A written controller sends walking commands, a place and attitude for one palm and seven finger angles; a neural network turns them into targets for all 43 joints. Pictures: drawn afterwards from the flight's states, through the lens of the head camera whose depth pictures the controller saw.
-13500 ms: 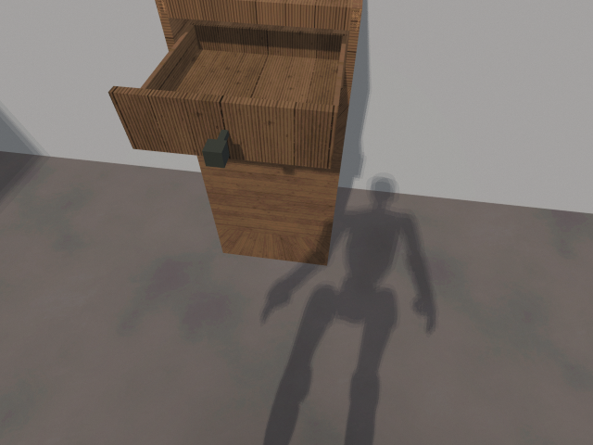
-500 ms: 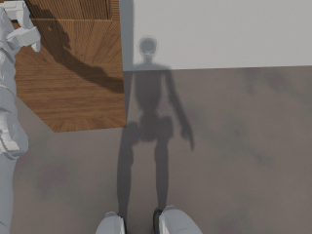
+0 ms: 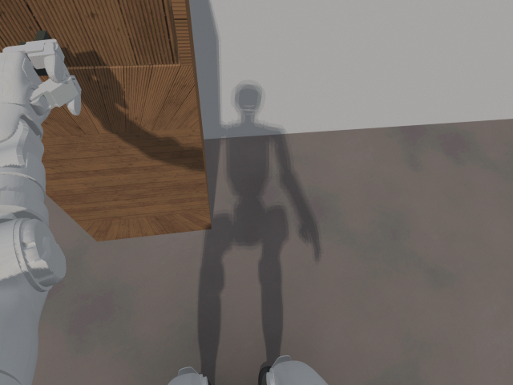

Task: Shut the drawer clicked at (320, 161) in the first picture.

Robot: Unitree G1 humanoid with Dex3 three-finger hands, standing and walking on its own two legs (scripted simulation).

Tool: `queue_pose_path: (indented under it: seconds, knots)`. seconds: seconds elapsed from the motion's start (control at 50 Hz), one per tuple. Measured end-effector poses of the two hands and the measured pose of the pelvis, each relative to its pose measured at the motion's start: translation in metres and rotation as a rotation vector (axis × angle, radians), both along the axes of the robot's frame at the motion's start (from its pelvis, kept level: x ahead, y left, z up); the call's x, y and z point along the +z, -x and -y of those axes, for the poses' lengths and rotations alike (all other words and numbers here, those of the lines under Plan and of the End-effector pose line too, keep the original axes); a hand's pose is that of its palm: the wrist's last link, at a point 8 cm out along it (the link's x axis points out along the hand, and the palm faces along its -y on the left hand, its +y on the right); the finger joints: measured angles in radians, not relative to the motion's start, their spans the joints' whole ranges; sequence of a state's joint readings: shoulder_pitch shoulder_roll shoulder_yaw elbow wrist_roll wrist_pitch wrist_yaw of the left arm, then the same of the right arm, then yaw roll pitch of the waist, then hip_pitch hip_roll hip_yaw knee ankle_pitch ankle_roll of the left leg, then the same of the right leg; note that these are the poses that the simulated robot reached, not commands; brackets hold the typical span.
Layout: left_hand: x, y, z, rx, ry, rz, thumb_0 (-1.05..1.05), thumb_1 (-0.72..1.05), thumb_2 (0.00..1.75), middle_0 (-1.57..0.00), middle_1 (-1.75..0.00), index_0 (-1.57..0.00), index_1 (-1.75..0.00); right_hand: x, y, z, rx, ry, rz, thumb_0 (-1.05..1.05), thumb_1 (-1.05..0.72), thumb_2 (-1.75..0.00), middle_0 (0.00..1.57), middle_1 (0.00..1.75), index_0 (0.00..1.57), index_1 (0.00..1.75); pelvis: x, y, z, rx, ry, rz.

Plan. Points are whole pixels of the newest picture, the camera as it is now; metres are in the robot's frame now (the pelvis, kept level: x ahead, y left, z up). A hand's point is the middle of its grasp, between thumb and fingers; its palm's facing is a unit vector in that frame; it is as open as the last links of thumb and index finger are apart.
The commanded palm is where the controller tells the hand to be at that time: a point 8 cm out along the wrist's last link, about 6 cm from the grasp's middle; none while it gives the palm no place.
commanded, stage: pull the fist back off the drawer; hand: left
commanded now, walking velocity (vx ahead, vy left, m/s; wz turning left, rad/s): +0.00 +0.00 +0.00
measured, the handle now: (39, 50) +0.61 +0.26 +0.12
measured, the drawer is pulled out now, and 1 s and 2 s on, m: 0.00 0.00 0.00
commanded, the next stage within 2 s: draw the hand back to the body in 0.12 s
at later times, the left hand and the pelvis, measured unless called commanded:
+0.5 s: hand (40, 128) +0.45 +0.22 +0.14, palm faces +0.02 -1.00 +0.00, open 3.3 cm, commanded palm +0.40 +0.27 +0.15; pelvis +0.02 +0.00 +0.02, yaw +0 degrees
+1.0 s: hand out of the picture +0.28 +0.24 +0.17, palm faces +0.34 -0.91 -0.24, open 3.3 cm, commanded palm +0.24 +0.28 +0.18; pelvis +0.00 +0.00 +0.04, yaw +3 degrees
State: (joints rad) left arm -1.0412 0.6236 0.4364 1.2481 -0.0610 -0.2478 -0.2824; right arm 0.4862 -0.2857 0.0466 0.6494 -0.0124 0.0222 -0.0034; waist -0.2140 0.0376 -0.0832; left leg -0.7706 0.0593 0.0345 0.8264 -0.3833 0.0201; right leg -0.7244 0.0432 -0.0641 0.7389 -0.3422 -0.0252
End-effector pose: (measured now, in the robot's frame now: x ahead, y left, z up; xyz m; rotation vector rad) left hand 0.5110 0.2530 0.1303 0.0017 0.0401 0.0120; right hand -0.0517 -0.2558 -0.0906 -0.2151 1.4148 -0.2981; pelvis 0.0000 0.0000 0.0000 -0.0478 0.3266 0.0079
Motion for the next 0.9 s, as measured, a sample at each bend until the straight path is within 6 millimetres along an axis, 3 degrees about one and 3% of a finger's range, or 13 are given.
queue_pose_path:
  seconds: [0.24, 0.36, 0.54, 0.74, 0.9]
  knots:
    - [-0.004, 0.024, -0.007, 0.033, -0.01, 0.007, 0.02, 0.89, 0.9, -1.4, -1.6, -1.4, -1.6, -0.004, -0.061, 0.006, 0.037, -0.014, 0.114, 0.0, -0.91, -0.9, 0.2, 0.3, 0.2, 0.3, 0.006, -0.013, 0.002, 0.003, -0.013, 0.05]
    - [0.006, 0.039, -0.012, 0.015, -0.019, 0.062, 0.02, 0.9, 0.9, -1.4, -1.6, -1.4, -1.6, -0.001, -0.087, 0.011, 0.047, -0.008, 0.182, 0.0, -0.91, -0.9, 0.2, 0.3, 0.2, 0.3, 0.009, -0.018, 0.002, -0.003, -0.017, 0.066]
    - [0.01, 0.1, -0.023, 0.016, -0.011, 0.053, 0.02, 0.9, 0.9, -1.4, -1.6, -1.4, -1.6, 0.011, -0.139, 0.005, 0.085, -0.03, 0.351, 0.0, -0.91, -0.9, 0.2, 0.3, 0.2, 0.3, 0.019, -0.023, 0.0, 0.002, -0.024, 0.151]
    - [0.027, 0.168, -0.027, 0.022, -0.012, 0.078, 0.02, 0.9, 0.9, -1.4, -1.6, -1.4, -1.6, 0.03, -0.202, -0.015, 0.21, -0.057, 0.585, 0.0, -0.91, -0.9, 0.2, 0.3, 0.2, 0.3, 0.023, -0.01, -0.001, 0.033, -0.035, 0.246]
    - [0.044, 0.232, -0.024, 0.238, -0.23, 0.113, 0.02, 0.89, 0.9, -1.4, -1.6, -1.4, -1.6, 0.048, -0.231, -0.035, 0.28, -0.091, 0.692, 0.01, -0.91, -0.9, 0.2, 0.3, 0.2, 0.3, 0.034, -0.002, 0.0, 0.033, -0.049, 0.328]
